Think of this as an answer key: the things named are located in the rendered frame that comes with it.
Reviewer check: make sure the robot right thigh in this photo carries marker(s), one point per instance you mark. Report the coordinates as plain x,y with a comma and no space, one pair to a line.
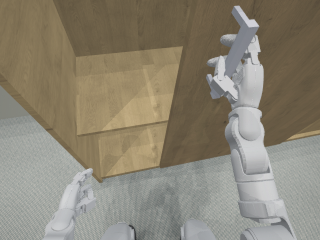
196,230

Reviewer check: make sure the robot thigh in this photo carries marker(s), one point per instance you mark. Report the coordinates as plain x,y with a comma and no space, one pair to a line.
196,230
119,231

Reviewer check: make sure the robot left thigh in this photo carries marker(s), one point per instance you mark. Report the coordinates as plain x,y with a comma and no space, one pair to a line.
119,231

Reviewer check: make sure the handle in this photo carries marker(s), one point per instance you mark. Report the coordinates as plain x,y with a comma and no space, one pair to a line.
248,29

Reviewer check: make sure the robot right hand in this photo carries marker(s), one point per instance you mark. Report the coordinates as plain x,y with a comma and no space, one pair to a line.
248,78

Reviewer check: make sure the robot left hand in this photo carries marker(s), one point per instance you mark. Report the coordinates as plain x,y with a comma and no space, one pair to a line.
73,196

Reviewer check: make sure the robot right upper arm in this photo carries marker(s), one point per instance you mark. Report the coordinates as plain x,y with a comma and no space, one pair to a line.
273,232

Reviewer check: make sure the robot right forearm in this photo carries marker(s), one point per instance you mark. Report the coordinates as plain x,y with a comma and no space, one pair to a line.
259,199

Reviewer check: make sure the robot left forearm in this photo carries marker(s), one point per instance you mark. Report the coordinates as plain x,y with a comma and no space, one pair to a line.
61,225

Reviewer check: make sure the wardrobe door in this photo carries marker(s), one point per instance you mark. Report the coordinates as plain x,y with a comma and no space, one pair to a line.
289,41
312,127

